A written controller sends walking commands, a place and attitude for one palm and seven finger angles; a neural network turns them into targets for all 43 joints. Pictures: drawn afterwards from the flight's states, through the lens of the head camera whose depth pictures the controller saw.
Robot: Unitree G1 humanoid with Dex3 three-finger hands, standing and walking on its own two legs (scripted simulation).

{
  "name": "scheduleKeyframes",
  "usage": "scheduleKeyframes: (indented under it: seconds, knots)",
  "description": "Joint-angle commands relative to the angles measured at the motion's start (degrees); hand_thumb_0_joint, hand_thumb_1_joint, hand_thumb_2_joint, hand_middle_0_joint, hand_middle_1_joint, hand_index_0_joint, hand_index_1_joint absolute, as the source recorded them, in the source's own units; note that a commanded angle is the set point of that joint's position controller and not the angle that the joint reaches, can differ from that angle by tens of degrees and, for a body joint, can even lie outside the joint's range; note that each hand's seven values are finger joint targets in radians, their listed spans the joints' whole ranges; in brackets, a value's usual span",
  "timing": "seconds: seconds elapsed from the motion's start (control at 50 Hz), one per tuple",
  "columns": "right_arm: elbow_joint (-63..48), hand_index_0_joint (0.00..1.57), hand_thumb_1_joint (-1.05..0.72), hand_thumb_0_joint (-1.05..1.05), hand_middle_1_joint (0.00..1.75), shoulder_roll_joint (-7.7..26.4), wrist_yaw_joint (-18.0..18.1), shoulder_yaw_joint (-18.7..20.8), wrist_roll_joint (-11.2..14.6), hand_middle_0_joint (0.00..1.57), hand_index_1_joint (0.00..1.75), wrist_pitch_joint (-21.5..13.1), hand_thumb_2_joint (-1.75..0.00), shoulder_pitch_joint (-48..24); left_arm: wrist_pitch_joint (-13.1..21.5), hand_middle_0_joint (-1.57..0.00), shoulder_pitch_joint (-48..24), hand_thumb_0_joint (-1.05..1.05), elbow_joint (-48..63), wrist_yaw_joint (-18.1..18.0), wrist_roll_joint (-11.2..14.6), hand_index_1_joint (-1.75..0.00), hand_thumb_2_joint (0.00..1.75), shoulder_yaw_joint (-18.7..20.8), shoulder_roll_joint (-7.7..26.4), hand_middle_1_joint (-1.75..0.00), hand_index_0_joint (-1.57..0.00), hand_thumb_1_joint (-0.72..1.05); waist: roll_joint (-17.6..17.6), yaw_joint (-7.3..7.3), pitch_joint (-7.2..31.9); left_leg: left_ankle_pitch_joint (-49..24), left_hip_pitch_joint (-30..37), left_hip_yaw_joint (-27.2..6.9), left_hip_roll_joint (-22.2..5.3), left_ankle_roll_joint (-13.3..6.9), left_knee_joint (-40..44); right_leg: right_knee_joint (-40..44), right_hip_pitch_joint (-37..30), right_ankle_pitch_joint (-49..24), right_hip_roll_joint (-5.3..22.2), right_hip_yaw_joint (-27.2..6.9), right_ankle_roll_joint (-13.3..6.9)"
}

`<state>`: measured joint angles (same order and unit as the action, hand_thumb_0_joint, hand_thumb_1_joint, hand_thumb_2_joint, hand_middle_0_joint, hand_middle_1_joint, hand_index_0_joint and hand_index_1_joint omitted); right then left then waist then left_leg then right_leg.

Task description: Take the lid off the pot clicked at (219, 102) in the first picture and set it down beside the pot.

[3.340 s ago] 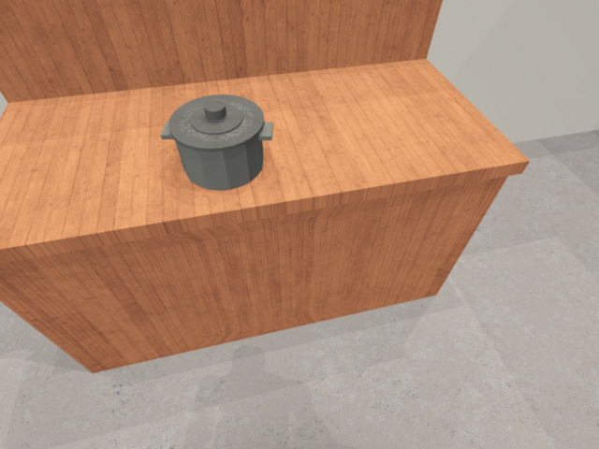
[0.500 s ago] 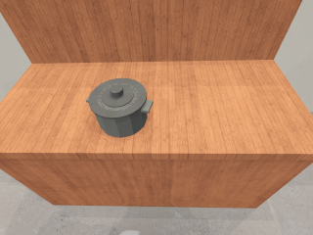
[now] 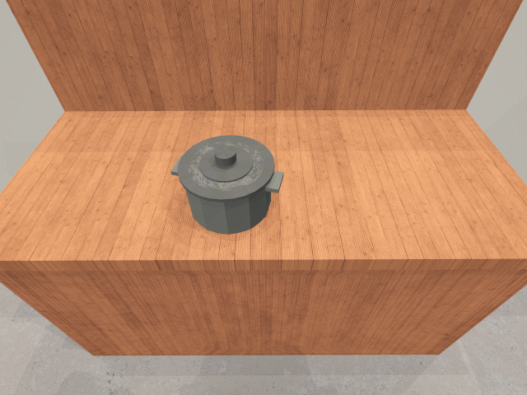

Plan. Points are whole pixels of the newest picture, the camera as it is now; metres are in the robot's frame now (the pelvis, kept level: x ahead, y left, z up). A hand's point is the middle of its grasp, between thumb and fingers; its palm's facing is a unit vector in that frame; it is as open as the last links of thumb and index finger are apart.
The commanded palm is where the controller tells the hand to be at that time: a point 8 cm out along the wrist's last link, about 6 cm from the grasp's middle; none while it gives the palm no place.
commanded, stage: come to a stop and stand still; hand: left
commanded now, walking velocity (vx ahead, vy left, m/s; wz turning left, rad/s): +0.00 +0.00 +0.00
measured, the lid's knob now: (225, 155) +0.52 +0.12 +0.08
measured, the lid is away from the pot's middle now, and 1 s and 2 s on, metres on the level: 0.00 0.00 0.00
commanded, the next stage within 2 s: look again from close up in 0.98 s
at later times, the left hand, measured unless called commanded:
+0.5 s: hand out of the picture +0.03 +0.15 -0.17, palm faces +0.00 -0.98 -0.21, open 7.4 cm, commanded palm none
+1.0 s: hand out of the picture +0.04 +0.13 -0.16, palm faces +0.01 -0.98 -0.21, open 7.3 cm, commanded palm none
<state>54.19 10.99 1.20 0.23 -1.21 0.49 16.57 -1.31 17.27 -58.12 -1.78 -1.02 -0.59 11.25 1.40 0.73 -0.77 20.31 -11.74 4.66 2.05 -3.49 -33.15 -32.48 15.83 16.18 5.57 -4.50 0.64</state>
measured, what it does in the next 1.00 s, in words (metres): shifts its weight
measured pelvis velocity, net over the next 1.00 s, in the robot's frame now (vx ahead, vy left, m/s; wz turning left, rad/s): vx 0.02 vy -0.05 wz -0.01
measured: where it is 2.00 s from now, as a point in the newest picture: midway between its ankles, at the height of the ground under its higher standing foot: outside the picture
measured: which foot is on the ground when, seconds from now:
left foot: down 0.00-1.00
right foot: down 0.00-1.00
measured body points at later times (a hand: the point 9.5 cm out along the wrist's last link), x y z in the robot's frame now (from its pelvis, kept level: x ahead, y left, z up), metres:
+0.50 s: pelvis +0.02 -0.02 +0.01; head +0.04 -0.03 +0.45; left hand +0.03 +0.20 -0.15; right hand +0.04 -0.25 -0.15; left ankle -0.02 +0.08 -0.73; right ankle +0.02 -0.20 -0.73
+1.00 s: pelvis +0.02 -0.05 +0.01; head +0.05 -0.05 +0.46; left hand +0.04 +0.18 -0.15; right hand +0.03 -0.27 -0.15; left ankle -0.02 +0.08 -0.73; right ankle +0.02 -0.20 -0.73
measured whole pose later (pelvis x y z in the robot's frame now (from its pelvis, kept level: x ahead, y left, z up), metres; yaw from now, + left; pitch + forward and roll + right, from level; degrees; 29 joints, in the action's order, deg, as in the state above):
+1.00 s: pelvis +0.02 -0.05 +0.01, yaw +0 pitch -1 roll +0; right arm 62.7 8.6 2.0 0.5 -0.6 -0.7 15.1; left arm 0.0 15.3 -61.2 -2.2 -0.5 -0.6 9.4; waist 0.1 0.1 -3.5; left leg 18.6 -7.0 3.4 -2.0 1.0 -26.6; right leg -28.3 12.2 15.3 1.9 -2.7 2.3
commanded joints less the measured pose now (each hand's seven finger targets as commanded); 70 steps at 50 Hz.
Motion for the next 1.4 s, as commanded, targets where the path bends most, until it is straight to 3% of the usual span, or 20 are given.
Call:
scheduleKeyframes:
  seconds: [0.0,0.04,0.12,0.22,0.26,0.32,0.46,0.82,0.94,1.12,1.38]
  knots:
    - [-3.2,0.20,-0.90,0.00,0.30,6.5,0.0,1.2,0.4,0.20,0.30,-1.9,-0.90,0.8,1.0,-0.20,3.0,0.00,2.3,-0.2,-0.1,-0.30,0.90,1.1,5.0,-0.30,-0.20,0.90,-0.1,0.18,-4.0,-5.6,-4.5,-10.1,-7.9,1.1,14.3,3.1,0.1,-3.4,-1.2,1.9,-2.1]
    - [-2.3,0.20,-0.90,0.00,0.30,6.0,0.2,1.0,0.5,0.20,0.30,-2.2,-0.90,1.4,1.2,-0.20,3.4,0.00,1.8,-0.3,0.0,-0.30,0.90,1.2,5.4,-0.30,-0.20,0.90,-1.5,0.24,-1.7,-12.5,-1.4,-9.0,-7.9,1.0,12.6,3.3,-1.0,-6.6,-0.7,1.9,-2.1]
    - [-0.8,0.20,-0.90,0.00,0.30,5.7,0.6,1.0,0.5,0.20,0.30,-2.4,-0.90,2.0,1.3,-0.20,3.6,0.00,0.9,-0.6,0.2,-0.30,0.90,1.1,4.8,-0.30,-0.20,0.90,-0.1,-0.32,-1.3,-19.9,1.9,-7.4,-7.8,1.6,10.8,3.4,-0.8,-11.0,0.1,1.0,-1.8]
    - [0.8,0.20,-0.90,0.00,0.30,5.2,0.8,1.1,0.6,0.20,0.30,-2.2,-0.90,1.9,1.1,-0.20,3.4,0.00,-0.1,-0.7,0.2,-0.30,0.90,1.2,4.7,-0.30,-0.20,0.90,1.0,-0.34,-2.3,-19.4,2.1,-6.6,-7.7,1.6,10.8,3.9,-1.2,-11.8,0.1,1.0,-1.7]
    - [1.2,0.20,-0.90,0.00,0.30,5.0,0.8,1.1,0.7,0.20,0.30,-2.1,-0.90,2.0,1.1,-0.20,3.1,0.00,-0.3,-0.6,0.2,-0.30,0.90,1.3,4.7,-0.30,-0.20,0.90,-1.0,-0.32,-2.8,-17.5,1.5,-6.5,-7.6,1.6,10.7,4.5,-1.4,-12.1,0.2,0.9,-1.6]
    - [2.1,0.20,-0.90,0.00,0.30,4.7,0.8,1.2,0.7,0.20,0.30,-2.3,-0.90,2.2,1.3,-0.20,3.2,0.00,-0.8,-0.7,0.2,-0.30,0.90,1.3,4.5,-0.30,-0.20,0.90,0.2,-0.37,-1.7,-20.2,3.1,-5.9,-7.5,1.7,9.9,4.3,-1.9,-14.7,0.5,0.7,-1.5]
    - [3.5,0.20,-0.90,0.00,0.30,3.9,0.9,1.3,0.8,0.20,0.30,-2.0,-0.90,2.0,1.4,-0.20,2.4,0.00,-1.0,-0.7,0.2,-0.30,0.90,1.4,4.3,-0.30,-0.20,0.90,-1.8,-0.54,-2.8,-17.6,2.7,-5.4,-7.4,1.9,9.8,5.5,-2.1,-15.6,0.6,0.5,-1.5]
    - [6.4,0.20,-0.90,0.00,0.30,2.8,0.9,1.2,0.8,0.20,0.30,-1.9,-0.90,2.8,2.0,-0.20,2.2,0.00,-1.4,-0.7,0.4,-0.30,0.90,1.3,4.2,-0.30,-0.20,0.90,-2.1,-0.85,-0.7,-18.1,5.0,-4.2,-7.8,2.8,9.8,7.1,-3.7,-19.0,0.7,-0.4,-2.1]
    - [7.1,0.20,-0.90,0.00,0.30,2.2,0.8,1.1,0.9,0.20,0.30,-1.7,-0.90,2.7,1.8,-0.20,2.2,0.00,-1.6,-0.6,0.4,-0.30,0.90,1.3,4.3,-0.30,-0.20,0.90,-2.1,-0.53,-2.9,-15.1,3.8,-4.2,-7.8,2.8,10.7,8.5,-3.0,-15.7,0.4,-0.2,-2.2]
    - [7.7,0.20,-0.90,0.00,0.30,1.8,0.8,0.9,0.9,0.20,0.30,-2.0,-0.90,3.7,2.0,-0.20,2.8,0.00,-1.7,-0.6,0.4,-0.30,0.90,1.2,3.8,-0.30,-0.20,0.90,-1.1,-0.69,-2.0,-15.8,3.9,-4.2,-7.8,2.9,10.5,8.6,-3.6,-15.6,0.3,-0.3,-2.2]
    - [8.4,0.20,-0.90,0.00,0.30,0.9,0.8,0.8,1.1,0.20,0.30,-2.1,-0.90,4.3,1.8,-0.20,3.9,0.00,-2.2,-0.6,0.3,-0.30,0.90,1.1,2.9,-0.30,-0.20,0.90,-1.4,-0.45,-3.9,-13.2,2.2,-4.5,-7.9,2.6,11.1,9.2,-2.8,-12.1,0.0,-0.1,-1.9]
